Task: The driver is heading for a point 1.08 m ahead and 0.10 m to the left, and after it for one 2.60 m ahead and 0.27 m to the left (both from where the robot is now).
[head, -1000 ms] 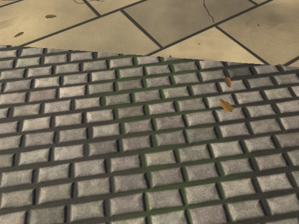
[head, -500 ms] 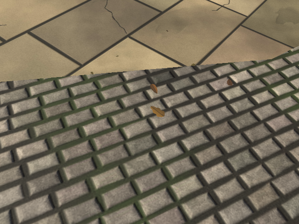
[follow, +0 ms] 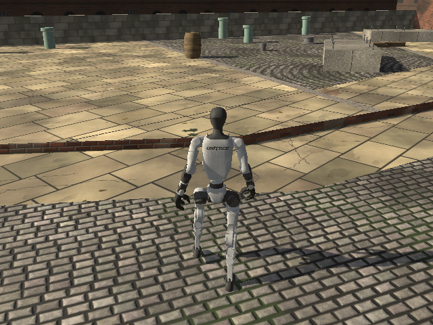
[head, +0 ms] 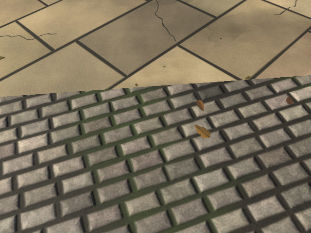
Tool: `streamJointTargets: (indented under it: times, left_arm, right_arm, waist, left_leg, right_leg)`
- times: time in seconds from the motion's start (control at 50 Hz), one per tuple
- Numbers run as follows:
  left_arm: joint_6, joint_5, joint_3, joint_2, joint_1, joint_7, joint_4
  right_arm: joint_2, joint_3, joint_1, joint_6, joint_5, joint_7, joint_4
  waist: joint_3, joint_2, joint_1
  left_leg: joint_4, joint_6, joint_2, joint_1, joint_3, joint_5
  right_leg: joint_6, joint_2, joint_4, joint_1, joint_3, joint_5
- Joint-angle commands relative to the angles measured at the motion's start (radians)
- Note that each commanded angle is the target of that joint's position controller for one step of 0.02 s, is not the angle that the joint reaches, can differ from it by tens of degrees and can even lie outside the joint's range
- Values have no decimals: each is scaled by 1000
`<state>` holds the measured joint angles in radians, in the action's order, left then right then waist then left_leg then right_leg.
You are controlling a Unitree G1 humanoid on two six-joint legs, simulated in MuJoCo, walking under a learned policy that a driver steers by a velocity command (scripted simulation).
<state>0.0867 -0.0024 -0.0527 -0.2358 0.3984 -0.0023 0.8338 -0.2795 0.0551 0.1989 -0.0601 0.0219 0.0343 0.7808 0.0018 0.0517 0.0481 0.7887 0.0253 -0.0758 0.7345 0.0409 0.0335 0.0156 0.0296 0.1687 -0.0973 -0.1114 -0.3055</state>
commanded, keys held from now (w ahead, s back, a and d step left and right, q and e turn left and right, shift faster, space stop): w+q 0.28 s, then w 0.20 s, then w+e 0.50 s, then w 0.02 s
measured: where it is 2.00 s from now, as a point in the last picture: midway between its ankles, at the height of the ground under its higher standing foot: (162, 128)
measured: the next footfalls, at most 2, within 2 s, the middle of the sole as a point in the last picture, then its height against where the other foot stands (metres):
left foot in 0.16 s outside the picture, level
right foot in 0.72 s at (178, 209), level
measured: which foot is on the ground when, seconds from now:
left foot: up 0.00-0.14, down 0.16-0.70, up 0.72-1.00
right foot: down 0.00-0.14, up 0.16-0.70, down 0.72-1.00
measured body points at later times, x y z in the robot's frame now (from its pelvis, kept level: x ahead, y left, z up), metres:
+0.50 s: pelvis +0.27 +0.07 +0.01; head +0.29 +0.08 +0.46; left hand +0.40 +0.36 -0.08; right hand +0.41 -0.18 -0.10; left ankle +0.22 +0.13 -0.74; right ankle +0.48 -0.08 -0.67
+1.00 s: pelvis +0.57 +0.06 +0.01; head +0.61 +0.04 +0.46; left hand +0.62 +0.34 -0.10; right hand +0.78 -0.19 -0.08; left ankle +0.70 +0.25 -0.67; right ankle +0.55 -0.02 -0.74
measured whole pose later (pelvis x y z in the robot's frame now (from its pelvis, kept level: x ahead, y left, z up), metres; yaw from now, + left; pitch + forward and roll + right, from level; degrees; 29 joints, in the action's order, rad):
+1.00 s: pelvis +0.57 +0.06 +0.01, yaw +2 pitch +3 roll +0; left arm 0.06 0.02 -0.05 -0.28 0.36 0.01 0.71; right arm -0.29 0.03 0.12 -0.10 -0.02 0.00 0.66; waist 0.02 0.03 0.05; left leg 0.81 -0.05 -0.08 0.67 0.09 -0.12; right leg 0.09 0.12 0.33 0.17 0.10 -0.19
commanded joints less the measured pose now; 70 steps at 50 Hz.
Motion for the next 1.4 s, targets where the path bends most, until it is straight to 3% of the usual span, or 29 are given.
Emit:
streamJointTargets:
  times: [0.02,0.1,0.14,0.16,0.18,0.2,0.22,0.26,0.28,0.34,0.48,0.58,0.66,0.7,0.72,0.74,0.76,0.78,0.82,0.9,0.98,1.1,1.18,1.2,1.22,1.24,1.26,1.3,1.4]
  left_arm:
    - [14,13,-36,-162,5,-10,-36]
    - [-11,15,-47,-211,-12,-17,-37]
    - [-30,11,-50,-234,-29,-28,-47]
    - [-24,8,-43,-230,-22,-34,-67]
    - [3,-17,11,-63,95,-13,-121]
    - [48,9,2,-135,14,2,-122]
    - [66,49,-15,-189,-97,10,-165]
    - [73,14,-9,-163,-163,-4,-177]
    - [61,8,-17,-171,-123,-7,-183]
    - [18,-5,-18,-152,-63,-7,-154]
    - [21,-7,2,-99,-313,-5,-215]
    - [34,15,4,-113,-431,31,-258]
    - [36,20,-1,-129,-383,55,-273]
    - [31,17,-35,-187,-167,48,-220]
    - [26,10,-53,-254,6,39,-198]
    - [24,11,-73,-334,54,41,-185]
    - [17,28,-53,-236,81,37,-181]
    - [9,22,-42,-201,16,28,-195]
    - [-5,9,-30,-173,-81,29,-223]
    - [-3,12,-31,-181,-125,18,-226]
    - [-13,26,-44,-216,-73,-2,-189]
    - [-27,31,-32,-192,27,-8,-124]
    - [-45,21,-32,-196,-4,-11,-119]
    - [-44,13,-20,-169,-29,-10,-136]
    - [-34,-2,0,-114,47,-11,-148]
    - [-23,25,11,-93,146,-7,-132]
    - [-17,40,-11,-183,68,-5,-134]
    - [-16,24,-14,-179,-129,-2,-182]
    - [-25,8,-6,-110,-103,2,-176]
  right_arm:
    - [-10,-15,-195,-20,1,22,-147]
    - [-58,4,-178,-17,5,42,-195]
    - [-139,48,51,-7,9,35,-153]
    - [-205,79,204,2,8,15,-122]
    - [-316,97,240,1,4,5,-120]
    - [-242,76,273,-6,0,-1,-136]
    - [-191,61,234,-11,-12,-2,-127]
    - [-145,44,84,-14,-7,-1,-154]
    - [-135,39,40,-17,-24,-4,-176]
    - [-113,33,2,-29,-20,-7,-171]
    - [-142,29,108,-32,-7,-26,-98]
    - [-160,29,184,-23,-10,-25,-51]
    - [-182,36,174,-3,-13,-36,-34]
    - [-181,31,131,6,-18,-42,-47]
    - [-149,15,128,0,-37,-49,-76]
    - [-57,-14,250,-25,-41,-38,-93]
    - [-121,-8,201,-50,-25,-26,-92]
    - [-161,1,93,-67,5,-15,-124]
    - [-138,0,-9,-76,-31,-19,-146]
    - [-112,1,55,-50,-43,-29,-145]
    - [-65,-16,-103,-46,-44,-34,-182]
    - [-78,-9,-239,-67,-23,-8,-207]
    - [-125,23,-115,-78,-28,-13,-187]
    - [-164,39,30,-81,-40,-18,-166]
    - [-243,60,189,-75,-47,-21,-146]
    - [-228,63,261,-58,-15,-12,-93]
    - [-153,43,228,-52,5,-12,-105]
    - [-101,20,111,-39,-17,-13,-118]
    - [-103,19,77,-48,-20,-11,-95]
  waist:
    - [139,-119,32]
    - [58,-159,-24]
    - [-95,-174,-156]
    - [-179,-113,-230]
    - [-320,187,-126]
    - [-471,120,-180]
    - [-300,74,-190]
    - [-94,-103,-96]
    - [-83,-48,-46]
    - [-53,-27,-3]
    - [17,5,-109]
    - [50,9,-167]
    - [12,30,-118]
    - [-138,16,6]
    - [-268,-64,71]
    - [-356,-327,9]
    - [-366,-273,52]
    - [-210,-197,59]
    - [-50,7,9]
    - [-36,-90,-69]
    - [-7,-107,-20]
    - [-2,-142,41]
    - [-46,-171,-42]
    - [-168,-144,-115]
    - [-326,37,-136]
    - [-394,280,-119]
    - [-247,129,-140]
    - [-14,-38,-115]
    - [4,41,-44]
  left_leg:
    - [-118,22,8,9,-51,39]
    - [-157,94,85,-117,-136,-135]
    - [-194,148,169,-446,-171,-159]
    - [-210,192,112,-763,-39,-144]
    - [-275,384,-191,-1151,544,-354]
    - [-465,424,-268,-1199,850,-455]
    - [-489,347,-231,-1099,685,-408]
    - [-512,269,-133,-752,441,-209]
    - [-535,281,-118,-647,400,-128]
    - [-588,285,-79,-482,282,-26]
    - [-596,207,-21,-480,148,-65]
    - [-547,202,-120,-708,186,-42]
    - [-437,161,-154,-831,147,290]
    - [-181,117,-83,-771,49,623]
    - [104,77,-38,-568,7,394]
    - [469,-11,158,-136,-23,-362]
    - [563,-10,134,17,96,-550]
    - [570,-3,79,93,96,-475]
    - [421,-2,17,35,58,-363]
    - [256,-63,-6,-83,32,-326]
    - [-42,-91,38,-144,6,-71]
    - [-271,-43,71,-213,14,55]
    - [-363,40,95,-395,-27,-57]
    - [-318,99,4,-632,49,0]
    - [-273,217,-191,-982,312,38]
    - [-403,332,-337,-1136,682,-218]
    - [-461,286,-307,-1033,680,-439]
    - [-528,219,-208,-747,433,-355]
    - [-608,231,-129,-569,235,-59]
  right_leg:
    - [133,-274,-69,94,26,380]
    - [96,-303,125,-24,-29,898]
    - [60,-271,460,31,-68,1132]
    - [25,-238,728,269,-62,928]
    - [-40,-41,1159,726,-11,-43]
    - [-26,17,1307,817,228,-250]
    - [-2,-42,1301,910,245,-168]
    - [16,-121,1117,832,209,-41]
    - [10,-145,1084,760,222,-10]
    - [-30,-170,993,685,188,39]
    - [-54,-125,525,694,143,445]
    - [-3,-104,398,799,132,394]
    - [67,-53,361,736,101,201]
    - [126,12,324,392,59,251]
    - [200,-146,340,85,272,322]
    - [378,-361,266,-265,767,177]
    - [367,-369,171,-320,899,24]
    - [318,-339,153,-207,761,31]
    - [260,-249,109,61,573,230]
    - [283,-189,57,254,459,427]
    - [228,-117,64,347,364,433]
    - [187,-167,140,229,427,329]
    - [149,-162,302,145,445,592]
    - [118,-117,492,225,403,598]
    - [60,0,818,487,315,285]
    - [13,80,1076,755,268,-269]
    - [17,17,1156,867,312,-246]
    - [17,-63,1086,875,234,-91]
    - [-12,-130,876,767,181,35]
